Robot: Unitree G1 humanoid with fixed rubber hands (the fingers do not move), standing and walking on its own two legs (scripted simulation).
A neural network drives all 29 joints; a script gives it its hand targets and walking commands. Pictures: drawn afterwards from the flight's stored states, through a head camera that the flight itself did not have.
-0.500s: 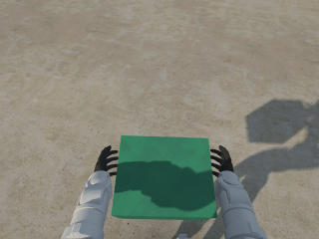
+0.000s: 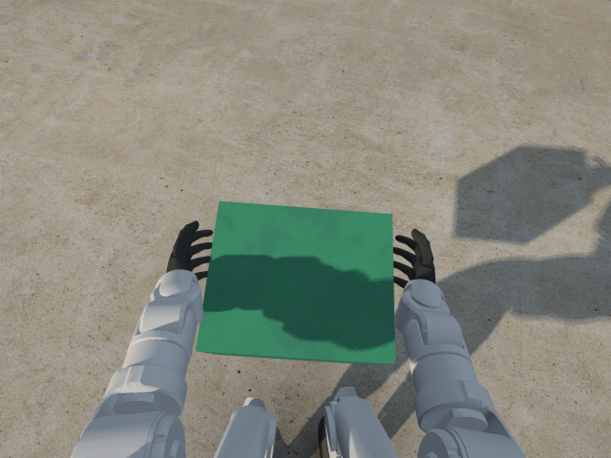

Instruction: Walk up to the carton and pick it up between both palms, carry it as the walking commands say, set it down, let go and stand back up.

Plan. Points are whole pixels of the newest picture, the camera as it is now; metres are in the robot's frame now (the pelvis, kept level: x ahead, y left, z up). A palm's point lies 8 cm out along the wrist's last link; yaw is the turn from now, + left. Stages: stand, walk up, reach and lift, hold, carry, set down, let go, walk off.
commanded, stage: set down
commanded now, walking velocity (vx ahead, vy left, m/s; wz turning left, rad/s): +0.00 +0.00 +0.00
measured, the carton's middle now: (299, 290) +0.39 +0.01 -0.13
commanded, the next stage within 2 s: none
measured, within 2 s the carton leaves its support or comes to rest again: neither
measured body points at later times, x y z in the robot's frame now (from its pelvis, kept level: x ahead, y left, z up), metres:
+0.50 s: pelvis -0.01 +0.02 -0.07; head +0.19 +0.02 +0.34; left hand +0.43 +0.16 -0.15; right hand +0.40 -0.17 -0.15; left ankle +0.06 +0.13 -0.61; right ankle +0.09 -0.08 -0.61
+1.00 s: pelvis -0.03 +0.02 -0.14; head +0.23 +0.01 +0.23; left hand +0.46 +0.16 -0.24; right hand +0.42 -0.17 -0.24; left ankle +0.06 +0.13 -0.61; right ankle +0.09 -0.08 -0.61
